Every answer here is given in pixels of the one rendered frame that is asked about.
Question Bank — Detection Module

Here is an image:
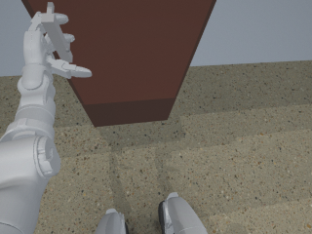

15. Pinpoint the robot left hand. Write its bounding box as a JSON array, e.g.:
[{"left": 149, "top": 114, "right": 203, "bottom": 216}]
[{"left": 23, "top": 11, "right": 93, "bottom": 79}]

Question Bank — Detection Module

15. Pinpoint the cupboard door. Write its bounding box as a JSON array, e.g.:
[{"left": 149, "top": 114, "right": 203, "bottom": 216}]
[{"left": 28, "top": 0, "right": 213, "bottom": 105}]

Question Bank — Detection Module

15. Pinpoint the robot right foot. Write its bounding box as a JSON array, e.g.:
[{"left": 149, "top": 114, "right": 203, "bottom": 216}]
[{"left": 158, "top": 201, "right": 175, "bottom": 234}]

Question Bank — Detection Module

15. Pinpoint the left robot upper arm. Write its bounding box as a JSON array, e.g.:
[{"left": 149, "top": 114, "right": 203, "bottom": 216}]
[{"left": 0, "top": 135, "right": 61, "bottom": 234}]

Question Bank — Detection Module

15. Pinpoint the robot left shin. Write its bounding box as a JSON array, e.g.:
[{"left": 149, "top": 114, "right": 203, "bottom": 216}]
[{"left": 106, "top": 208, "right": 117, "bottom": 214}]

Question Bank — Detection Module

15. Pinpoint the handle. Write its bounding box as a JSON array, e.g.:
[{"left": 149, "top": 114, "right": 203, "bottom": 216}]
[{"left": 41, "top": 2, "right": 73, "bottom": 63}]

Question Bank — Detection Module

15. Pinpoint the left robot forearm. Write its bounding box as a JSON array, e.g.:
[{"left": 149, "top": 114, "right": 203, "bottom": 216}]
[{"left": 0, "top": 63, "right": 56, "bottom": 142}]

